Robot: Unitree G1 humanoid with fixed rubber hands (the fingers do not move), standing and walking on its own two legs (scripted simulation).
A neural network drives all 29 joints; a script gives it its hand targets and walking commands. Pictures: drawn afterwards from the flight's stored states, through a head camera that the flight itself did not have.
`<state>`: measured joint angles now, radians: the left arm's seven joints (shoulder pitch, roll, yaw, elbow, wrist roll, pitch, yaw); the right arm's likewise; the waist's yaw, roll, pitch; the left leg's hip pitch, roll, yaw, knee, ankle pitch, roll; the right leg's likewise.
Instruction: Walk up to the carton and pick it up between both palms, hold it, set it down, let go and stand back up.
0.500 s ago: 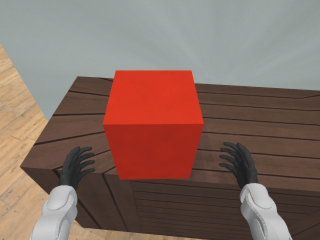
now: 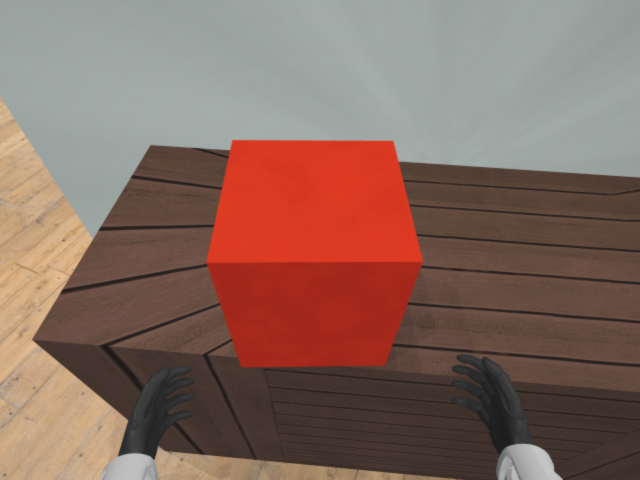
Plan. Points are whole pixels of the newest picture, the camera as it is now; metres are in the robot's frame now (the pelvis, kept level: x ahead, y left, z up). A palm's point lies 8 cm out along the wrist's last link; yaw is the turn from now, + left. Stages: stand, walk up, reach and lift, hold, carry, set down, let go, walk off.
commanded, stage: set down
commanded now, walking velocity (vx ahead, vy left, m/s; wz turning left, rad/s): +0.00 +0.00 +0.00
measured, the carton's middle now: (313, 259) +0.39 +0.03 +0.05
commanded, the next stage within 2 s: let go in 0.86 s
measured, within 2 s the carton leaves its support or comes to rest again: neither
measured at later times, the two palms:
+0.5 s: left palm (148, 465) +0.15 +0.22 -0.06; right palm (507, 435) +0.19 -0.20 -0.02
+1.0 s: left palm out of the picture +0.14 +0.21 -0.08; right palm (506, 437) +0.19 -0.20 -0.02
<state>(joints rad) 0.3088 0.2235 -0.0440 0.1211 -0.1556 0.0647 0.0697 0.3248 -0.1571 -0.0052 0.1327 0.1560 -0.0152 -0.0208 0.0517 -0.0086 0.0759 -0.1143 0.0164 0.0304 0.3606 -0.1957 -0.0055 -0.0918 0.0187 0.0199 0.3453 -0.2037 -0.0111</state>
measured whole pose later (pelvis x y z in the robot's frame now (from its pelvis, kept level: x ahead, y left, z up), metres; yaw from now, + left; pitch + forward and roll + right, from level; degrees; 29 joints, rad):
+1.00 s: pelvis -0.02 +0.01 +0.00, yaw -1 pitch -9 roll +0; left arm 0.21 0.15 -0.01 0.50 0.03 0.17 0.05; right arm 0.12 -0.15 -0.02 0.50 0.01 -0.17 0.07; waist 0.01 -0.03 0.11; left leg -0.03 0.01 0.06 0.39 -0.21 0.00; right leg -0.03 0.01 0.05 0.40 -0.22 0.00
